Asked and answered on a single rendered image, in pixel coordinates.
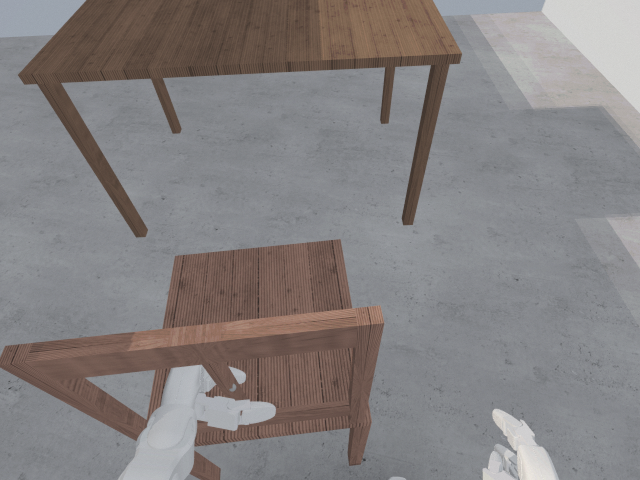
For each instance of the table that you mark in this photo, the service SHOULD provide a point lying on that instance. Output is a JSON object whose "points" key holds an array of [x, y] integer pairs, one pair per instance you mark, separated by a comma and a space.
{"points": [[108, 40]]}

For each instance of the robot left forearm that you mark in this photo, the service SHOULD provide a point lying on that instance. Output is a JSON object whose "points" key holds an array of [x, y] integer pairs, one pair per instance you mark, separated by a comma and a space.
{"points": [[165, 448]]}

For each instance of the chair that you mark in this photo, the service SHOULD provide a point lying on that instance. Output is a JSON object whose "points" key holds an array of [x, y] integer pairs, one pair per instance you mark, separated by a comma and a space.
{"points": [[281, 314]]}

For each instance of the robot left hand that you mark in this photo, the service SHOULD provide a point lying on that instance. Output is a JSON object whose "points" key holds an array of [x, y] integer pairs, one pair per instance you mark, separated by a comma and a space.
{"points": [[184, 384]]}

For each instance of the robot right hand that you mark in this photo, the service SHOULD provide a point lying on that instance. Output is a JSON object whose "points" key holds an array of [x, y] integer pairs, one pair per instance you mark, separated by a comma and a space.
{"points": [[532, 461]]}

